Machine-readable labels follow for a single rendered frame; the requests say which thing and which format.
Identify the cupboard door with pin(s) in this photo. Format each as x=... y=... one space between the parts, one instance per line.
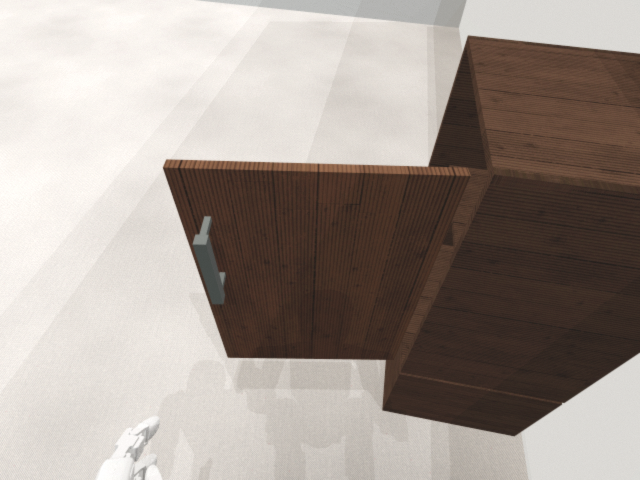
x=322 y=261

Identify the handle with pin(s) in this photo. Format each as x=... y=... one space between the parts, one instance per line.
x=203 y=249

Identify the left robot hand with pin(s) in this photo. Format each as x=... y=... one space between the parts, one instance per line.
x=128 y=449

